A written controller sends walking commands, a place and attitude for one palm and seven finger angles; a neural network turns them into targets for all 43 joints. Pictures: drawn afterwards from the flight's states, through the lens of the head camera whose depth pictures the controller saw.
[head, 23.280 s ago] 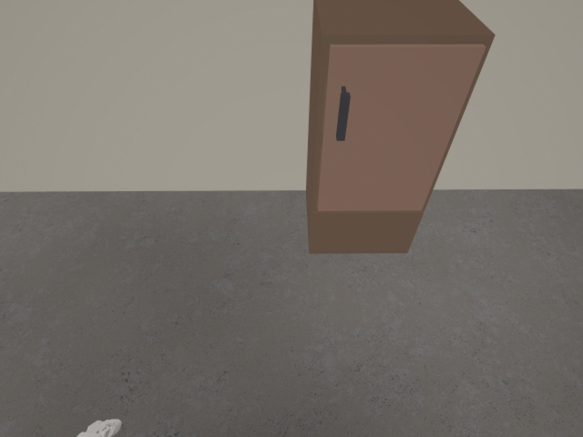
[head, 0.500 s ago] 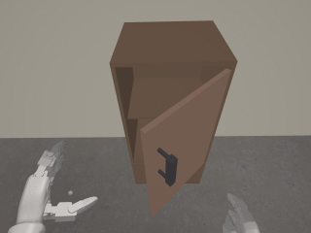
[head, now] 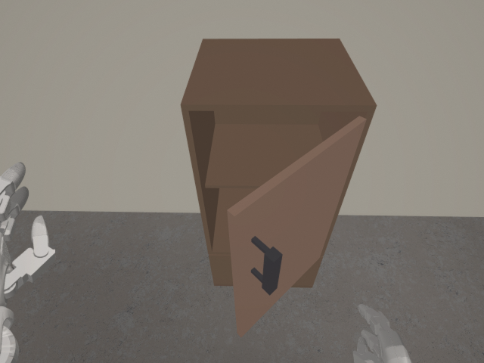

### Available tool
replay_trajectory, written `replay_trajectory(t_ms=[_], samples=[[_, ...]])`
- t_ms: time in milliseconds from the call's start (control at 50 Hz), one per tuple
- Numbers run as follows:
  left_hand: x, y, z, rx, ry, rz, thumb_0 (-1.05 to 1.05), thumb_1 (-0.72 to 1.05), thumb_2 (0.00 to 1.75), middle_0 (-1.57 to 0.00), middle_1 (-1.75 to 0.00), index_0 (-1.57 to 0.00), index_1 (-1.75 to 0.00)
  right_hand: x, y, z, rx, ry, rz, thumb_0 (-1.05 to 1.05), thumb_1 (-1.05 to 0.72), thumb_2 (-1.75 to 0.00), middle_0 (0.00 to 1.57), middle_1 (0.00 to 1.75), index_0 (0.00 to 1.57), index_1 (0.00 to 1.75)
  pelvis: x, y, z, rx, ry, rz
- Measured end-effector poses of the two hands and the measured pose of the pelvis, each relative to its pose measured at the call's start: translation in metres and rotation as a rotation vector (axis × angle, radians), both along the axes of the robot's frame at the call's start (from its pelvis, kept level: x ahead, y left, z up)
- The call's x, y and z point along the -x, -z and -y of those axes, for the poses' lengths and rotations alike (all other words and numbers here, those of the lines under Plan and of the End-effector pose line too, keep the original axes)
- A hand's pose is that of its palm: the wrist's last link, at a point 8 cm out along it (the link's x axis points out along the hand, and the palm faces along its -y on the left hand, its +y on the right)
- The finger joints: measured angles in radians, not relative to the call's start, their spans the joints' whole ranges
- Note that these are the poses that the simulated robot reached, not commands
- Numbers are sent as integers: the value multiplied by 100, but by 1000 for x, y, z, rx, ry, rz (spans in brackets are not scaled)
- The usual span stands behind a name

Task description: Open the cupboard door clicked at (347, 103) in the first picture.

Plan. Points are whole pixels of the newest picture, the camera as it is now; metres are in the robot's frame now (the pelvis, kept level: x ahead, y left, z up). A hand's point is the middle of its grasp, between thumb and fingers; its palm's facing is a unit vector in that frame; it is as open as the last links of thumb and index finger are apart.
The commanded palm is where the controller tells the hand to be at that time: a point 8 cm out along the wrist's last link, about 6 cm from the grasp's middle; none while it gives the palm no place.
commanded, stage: draw the hand back to the body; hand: left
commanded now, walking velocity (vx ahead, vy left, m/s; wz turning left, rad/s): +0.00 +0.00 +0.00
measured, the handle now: (263, 265) +0.32 +0.01 -0.05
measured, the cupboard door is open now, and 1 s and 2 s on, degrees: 45 45 45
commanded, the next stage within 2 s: step back with the hand held close in 0.22 s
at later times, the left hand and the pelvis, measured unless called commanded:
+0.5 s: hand (78, 264) +0.18 +0.24 +0.15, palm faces +0.44 -0.78 -0.44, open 7.5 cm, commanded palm +0.12 +0.27 +0.18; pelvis -0.01 -0.03 +0.00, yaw +1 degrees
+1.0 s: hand (27, 317) +0.12 +0.26 +0.15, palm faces +0.42 -0.76 -0.50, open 7.4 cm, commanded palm +0.06 +0.30 +0.18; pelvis -0.08 +0.00 -0.01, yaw +0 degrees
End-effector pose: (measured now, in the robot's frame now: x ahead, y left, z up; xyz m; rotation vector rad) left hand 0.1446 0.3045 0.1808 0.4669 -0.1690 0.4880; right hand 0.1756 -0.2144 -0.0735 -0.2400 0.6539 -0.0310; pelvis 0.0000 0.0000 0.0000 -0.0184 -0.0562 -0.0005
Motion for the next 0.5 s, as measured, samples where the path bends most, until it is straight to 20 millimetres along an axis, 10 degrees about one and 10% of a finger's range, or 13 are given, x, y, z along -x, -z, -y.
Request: replay_trajectory(t_ms=[500], samples=[[2,13,34,-24,23,-75,2,89,89,-21,-31,-21,-30,12,3,44,6,54,-36,2,-90,-89,21,30,21,30,14,-1,33,9,-9,-41]])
